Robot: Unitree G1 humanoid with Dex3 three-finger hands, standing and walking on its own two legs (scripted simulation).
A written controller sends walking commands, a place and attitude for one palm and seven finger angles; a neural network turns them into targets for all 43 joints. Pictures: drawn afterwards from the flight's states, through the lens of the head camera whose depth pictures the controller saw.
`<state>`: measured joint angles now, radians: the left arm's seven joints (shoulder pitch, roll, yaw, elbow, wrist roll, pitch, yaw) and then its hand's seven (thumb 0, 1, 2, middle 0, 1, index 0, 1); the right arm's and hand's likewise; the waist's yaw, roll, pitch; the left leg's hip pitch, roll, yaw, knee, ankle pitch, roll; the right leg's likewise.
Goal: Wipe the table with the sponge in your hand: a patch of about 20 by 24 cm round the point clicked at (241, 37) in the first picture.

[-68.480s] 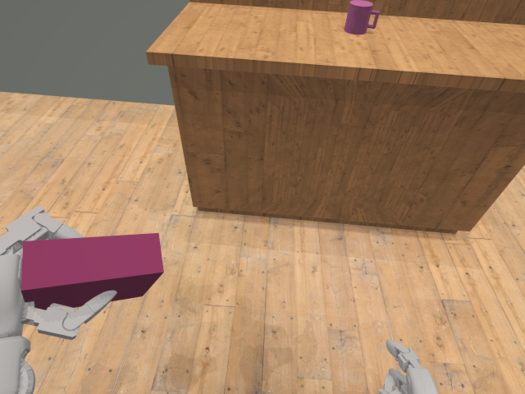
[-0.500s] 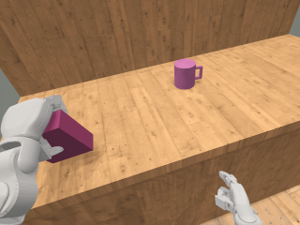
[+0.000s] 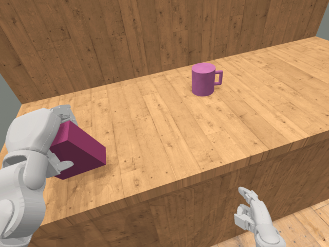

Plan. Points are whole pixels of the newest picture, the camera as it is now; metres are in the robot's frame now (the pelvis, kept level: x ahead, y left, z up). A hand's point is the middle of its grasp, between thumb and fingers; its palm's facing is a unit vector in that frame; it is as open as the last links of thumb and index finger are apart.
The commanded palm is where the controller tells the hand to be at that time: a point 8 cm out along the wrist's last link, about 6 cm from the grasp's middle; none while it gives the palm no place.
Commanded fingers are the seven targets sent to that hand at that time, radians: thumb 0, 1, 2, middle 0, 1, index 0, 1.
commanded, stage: move the sponge above the wiping area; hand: left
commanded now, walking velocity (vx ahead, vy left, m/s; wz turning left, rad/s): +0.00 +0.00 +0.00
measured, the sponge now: (72, 156) +0.24 +0.26 +0.15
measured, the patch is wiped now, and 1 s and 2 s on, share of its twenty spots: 0.10 0.10 0.10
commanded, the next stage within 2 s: lower the sponge onto the table in 1.48 s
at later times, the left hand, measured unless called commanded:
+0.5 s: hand (63, 142) +0.23 +0.25 +0.20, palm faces +0.25 -0.15 -0.96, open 9.3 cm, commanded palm +0.18 +0.26 +0.28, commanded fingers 0.00 0.10 1.30 -1.20 -1.60 -1.20 -1.60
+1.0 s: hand (59, 136) +0.23 +0.26 +0.22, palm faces +0.30 -0.11 -0.95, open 9.3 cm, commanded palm +0.18 +0.26 +0.28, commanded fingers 0.00 0.10 1.30 -1.20 -1.60 -1.20 -1.60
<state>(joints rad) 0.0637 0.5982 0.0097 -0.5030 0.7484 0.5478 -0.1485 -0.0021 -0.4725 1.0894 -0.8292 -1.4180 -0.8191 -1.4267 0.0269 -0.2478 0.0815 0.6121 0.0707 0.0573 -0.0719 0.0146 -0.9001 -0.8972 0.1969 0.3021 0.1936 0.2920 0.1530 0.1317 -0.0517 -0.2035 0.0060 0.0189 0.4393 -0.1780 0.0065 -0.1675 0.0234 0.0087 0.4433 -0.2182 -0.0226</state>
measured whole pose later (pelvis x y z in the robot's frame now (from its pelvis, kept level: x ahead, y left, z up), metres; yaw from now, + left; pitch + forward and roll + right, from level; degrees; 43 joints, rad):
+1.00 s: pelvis +0.00 +0.00 +0.00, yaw +0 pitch -4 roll +0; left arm 0.02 0.63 -0.03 -0.51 0.76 0.54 -0.14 0.00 -0.47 1.09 -0.83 -1.41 -0.82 -1.42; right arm 0.02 -0.24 0.08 0.64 0.07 0.06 -0.08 0.01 -0.90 -0.90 0.20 0.30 0.20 0.29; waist 0.17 0.13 -0.04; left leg -0.19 0.00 0.01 0.44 -0.18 0.01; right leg -0.15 0.02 0.01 0.44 -0.22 -0.03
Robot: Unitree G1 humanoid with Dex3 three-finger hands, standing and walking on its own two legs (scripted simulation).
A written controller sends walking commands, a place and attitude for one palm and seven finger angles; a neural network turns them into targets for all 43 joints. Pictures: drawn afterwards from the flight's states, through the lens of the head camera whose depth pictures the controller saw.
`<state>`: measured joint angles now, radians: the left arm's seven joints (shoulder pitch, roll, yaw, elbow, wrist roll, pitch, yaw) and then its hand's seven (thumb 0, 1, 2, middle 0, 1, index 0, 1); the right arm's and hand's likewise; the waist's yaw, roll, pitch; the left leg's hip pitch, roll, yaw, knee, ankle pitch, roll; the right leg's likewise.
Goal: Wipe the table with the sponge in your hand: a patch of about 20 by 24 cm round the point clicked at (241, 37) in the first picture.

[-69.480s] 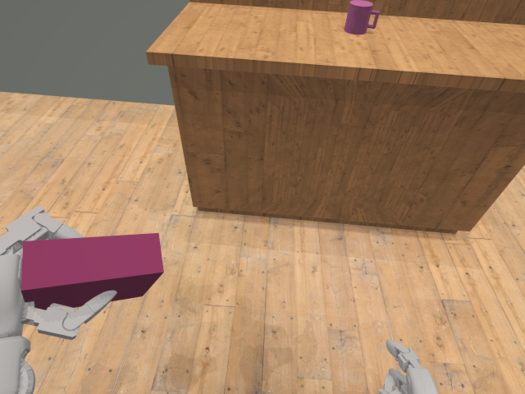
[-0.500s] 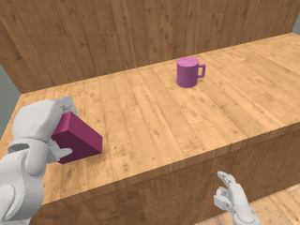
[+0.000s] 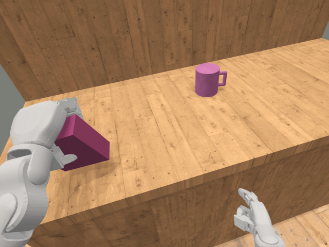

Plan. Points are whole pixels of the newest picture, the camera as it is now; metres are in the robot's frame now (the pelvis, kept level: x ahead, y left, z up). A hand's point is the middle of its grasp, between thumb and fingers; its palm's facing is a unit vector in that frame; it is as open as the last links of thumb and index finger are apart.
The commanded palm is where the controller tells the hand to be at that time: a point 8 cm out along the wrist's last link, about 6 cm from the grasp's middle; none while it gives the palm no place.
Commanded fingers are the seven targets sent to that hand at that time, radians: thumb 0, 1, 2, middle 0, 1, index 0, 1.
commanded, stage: move the sponge above the wiping area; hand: left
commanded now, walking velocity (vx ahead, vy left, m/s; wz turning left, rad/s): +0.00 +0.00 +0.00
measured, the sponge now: (76, 149) +0.24 +0.26 +0.16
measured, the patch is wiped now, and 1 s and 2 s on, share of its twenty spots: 0.10 0.10 0.20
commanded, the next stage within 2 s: lower the sponge onto the table in 0.48 s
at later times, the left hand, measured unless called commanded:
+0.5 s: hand (61, 130) +0.23 +0.25 +0.23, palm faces +0.33 -0.11 -0.94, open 9.3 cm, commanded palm +0.17 +0.26 +0.28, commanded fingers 0.00 0.10 1.30 -1.20 -1.60 -1.20 -1.60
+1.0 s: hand (56, 140) +0.22 +0.26 +0.21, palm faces +0.29 -0.12 -0.95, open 9.3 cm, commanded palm +0.16 +0.26 +0.28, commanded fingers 0.00 0.10 1.30 -1.20 -1.60 -1.20 -1.60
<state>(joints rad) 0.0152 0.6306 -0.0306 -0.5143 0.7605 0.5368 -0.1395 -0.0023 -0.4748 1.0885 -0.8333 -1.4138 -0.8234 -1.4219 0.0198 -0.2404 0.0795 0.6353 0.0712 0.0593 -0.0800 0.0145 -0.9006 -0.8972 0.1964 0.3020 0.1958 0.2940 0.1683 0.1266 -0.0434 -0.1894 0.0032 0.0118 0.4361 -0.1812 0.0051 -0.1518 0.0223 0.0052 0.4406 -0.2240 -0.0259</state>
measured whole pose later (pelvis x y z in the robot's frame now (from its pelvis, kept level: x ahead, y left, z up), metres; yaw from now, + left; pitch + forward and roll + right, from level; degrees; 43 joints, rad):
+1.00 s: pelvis +0.00 +0.00 +0.00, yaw +0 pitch -3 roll +0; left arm 0.08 0.61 0.02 -0.53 0.75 0.54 -0.15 0.00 -0.47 1.09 -0.83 -1.42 -0.82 -1.43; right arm 0.02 -0.25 0.08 0.63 0.07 0.06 -0.08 0.01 -0.90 -0.90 0.20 0.30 0.19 0.29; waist 0.16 0.14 -0.06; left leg -0.20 0.00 0.01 0.44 -0.18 0.01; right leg -0.16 0.02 0.01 0.44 -0.22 -0.02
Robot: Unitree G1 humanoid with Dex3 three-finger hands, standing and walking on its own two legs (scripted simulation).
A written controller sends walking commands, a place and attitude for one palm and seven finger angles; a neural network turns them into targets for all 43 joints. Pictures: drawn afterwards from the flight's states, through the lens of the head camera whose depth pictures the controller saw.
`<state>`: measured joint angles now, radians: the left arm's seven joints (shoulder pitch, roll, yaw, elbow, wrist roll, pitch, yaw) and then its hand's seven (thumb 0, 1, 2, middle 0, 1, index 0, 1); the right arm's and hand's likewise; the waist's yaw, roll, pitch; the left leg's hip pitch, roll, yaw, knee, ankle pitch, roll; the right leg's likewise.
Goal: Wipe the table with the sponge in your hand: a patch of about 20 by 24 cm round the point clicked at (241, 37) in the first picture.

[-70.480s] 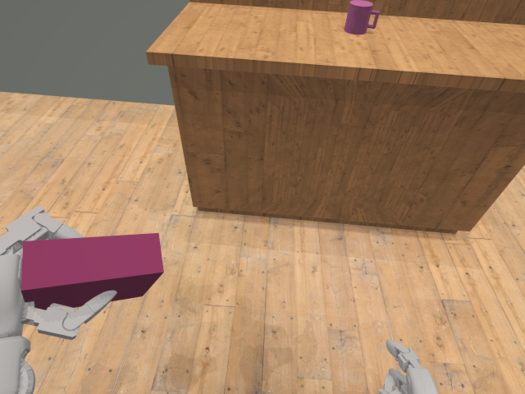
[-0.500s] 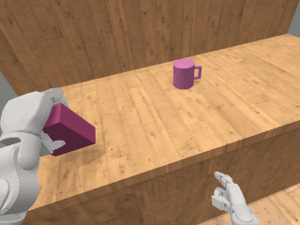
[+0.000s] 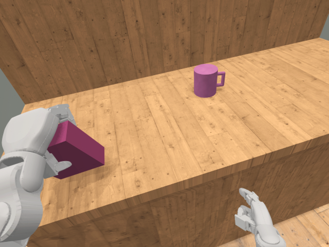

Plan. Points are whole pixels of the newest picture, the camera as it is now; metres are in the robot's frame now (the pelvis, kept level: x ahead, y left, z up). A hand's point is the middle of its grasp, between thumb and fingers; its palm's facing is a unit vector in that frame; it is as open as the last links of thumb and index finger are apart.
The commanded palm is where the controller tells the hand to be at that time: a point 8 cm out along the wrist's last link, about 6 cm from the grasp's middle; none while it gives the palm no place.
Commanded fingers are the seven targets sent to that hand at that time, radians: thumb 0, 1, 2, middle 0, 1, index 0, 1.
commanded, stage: lower the sponge onto the table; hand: left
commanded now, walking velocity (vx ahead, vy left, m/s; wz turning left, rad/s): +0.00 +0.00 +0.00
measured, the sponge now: (70, 156) +0.23 +0.26 +0.16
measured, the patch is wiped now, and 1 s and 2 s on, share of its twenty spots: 0.10 0.20 0.45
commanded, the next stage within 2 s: wipe forward along the first lane in 0.66 s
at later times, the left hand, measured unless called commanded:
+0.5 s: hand (63, 155) +0.21 +0.25 +0.19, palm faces +0.25 -0.15 -0.96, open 9.3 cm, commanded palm +0.16 +0.26 +0.25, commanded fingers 0.00 0.10 1.30 -1.20 -1.60 -1.20 -1.60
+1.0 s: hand (58, 153) +0.22 +0.27 +0.18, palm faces +0.23 -0.08 -0.97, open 9.3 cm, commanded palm +0.18 +0.27 +0.23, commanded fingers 0.00 0.10 1.30 -1.20 -1.60 -1.20 -1.60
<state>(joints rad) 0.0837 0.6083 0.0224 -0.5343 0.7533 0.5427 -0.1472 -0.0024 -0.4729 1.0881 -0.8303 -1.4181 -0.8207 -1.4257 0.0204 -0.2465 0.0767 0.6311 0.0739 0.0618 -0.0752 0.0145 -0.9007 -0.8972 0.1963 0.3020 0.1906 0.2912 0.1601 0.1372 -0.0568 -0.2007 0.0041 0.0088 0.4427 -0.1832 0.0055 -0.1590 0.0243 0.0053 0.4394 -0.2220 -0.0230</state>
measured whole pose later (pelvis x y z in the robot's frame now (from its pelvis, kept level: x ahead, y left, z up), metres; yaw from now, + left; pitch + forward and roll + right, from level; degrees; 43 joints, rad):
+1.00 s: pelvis +0.00 -0.01 +0.00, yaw +0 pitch -3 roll +0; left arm 0.15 0.58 0.00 -0.46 0.82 0.50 -0.10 0.00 -0.47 1.08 -0.83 -1.42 -0.82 -1.43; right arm 0.03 -0.25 0.08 0.63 0.06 0.06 -0.07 0.01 -0.90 -0.90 0.20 0.30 0.21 0.30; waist 0.15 0.13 -0.06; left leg -0.20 0.01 0.00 0.45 -0.19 0.00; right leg -0.15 0.03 0.00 0.44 -0.23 -0.03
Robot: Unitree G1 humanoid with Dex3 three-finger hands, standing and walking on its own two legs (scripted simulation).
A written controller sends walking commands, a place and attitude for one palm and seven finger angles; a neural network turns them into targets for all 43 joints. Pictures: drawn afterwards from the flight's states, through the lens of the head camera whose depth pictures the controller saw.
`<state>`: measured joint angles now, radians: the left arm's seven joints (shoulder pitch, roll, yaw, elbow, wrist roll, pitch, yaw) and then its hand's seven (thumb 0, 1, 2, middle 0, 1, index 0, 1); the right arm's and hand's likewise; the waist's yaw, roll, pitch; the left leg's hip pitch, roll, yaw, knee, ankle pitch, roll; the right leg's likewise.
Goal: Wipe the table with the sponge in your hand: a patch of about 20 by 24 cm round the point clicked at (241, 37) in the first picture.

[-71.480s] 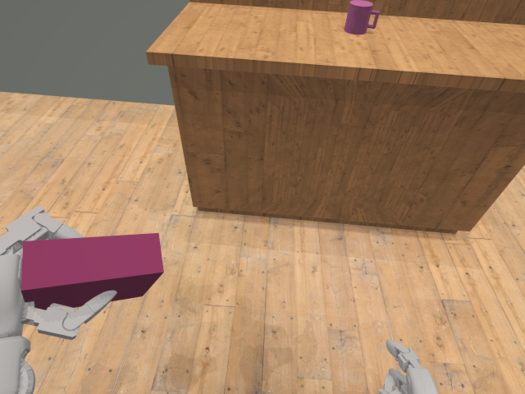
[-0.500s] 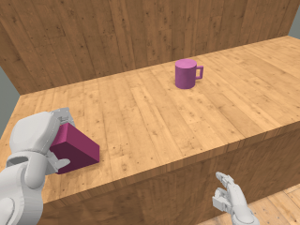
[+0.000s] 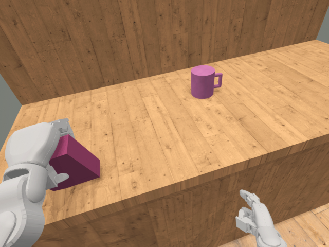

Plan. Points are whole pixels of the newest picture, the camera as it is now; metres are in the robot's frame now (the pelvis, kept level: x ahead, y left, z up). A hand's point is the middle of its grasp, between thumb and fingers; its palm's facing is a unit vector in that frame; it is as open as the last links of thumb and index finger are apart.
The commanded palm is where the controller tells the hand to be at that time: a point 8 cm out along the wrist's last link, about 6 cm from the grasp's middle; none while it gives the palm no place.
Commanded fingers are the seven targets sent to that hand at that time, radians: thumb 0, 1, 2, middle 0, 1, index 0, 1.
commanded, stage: wipe forward along the first lane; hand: left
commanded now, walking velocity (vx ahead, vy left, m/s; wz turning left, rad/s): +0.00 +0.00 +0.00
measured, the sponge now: (67, 169) +0.22 +0.28 +0.12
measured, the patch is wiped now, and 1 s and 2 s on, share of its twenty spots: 0.20 0.45 0.60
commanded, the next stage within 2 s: slide across to the middle lane in 1.50 s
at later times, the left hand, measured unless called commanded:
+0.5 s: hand (59, 140) +0.26 +0.30 +0.17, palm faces +0.07 +0.01 -1.00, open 9.3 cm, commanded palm +0.23 +0.30 +0.21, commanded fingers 0.00 0.10 1.30 -1.20 -1.60 -1.20 -1.60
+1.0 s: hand (57, 127) +0.31 +0.34 +0.17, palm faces -0.01 +0.02 -1.00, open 9.3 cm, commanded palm +0.28 +0.34 +0.20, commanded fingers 0.00 0.10 1.30 -1.20 -1.60 -1.20 -1.60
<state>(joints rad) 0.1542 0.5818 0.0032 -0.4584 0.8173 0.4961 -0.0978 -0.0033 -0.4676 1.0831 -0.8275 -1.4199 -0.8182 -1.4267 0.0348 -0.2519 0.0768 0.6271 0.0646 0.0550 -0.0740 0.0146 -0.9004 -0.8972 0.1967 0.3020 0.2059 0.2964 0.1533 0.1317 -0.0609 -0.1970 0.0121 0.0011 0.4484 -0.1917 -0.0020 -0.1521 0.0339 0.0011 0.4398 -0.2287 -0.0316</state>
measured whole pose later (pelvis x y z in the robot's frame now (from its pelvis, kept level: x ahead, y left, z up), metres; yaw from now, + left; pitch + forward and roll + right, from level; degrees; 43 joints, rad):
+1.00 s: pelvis +0.01 +0.00 +0.00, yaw +2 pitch -1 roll -1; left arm -0.32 0.65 0.01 0.24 0.92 0.30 -0.22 -0.01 -0.51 1.10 -0.86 -1.39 -0.86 -1.39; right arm 0.12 -0.30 0.05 0.67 0.07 0.05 -0.09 0.01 -0.90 -0.90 0.20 0.30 0.20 0.30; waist 0.08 0.12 -0.06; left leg -0.26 0.01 -0.03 0.47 -0.20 0.00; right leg -0.19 0.03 -0.03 0.44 -0.24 -0.03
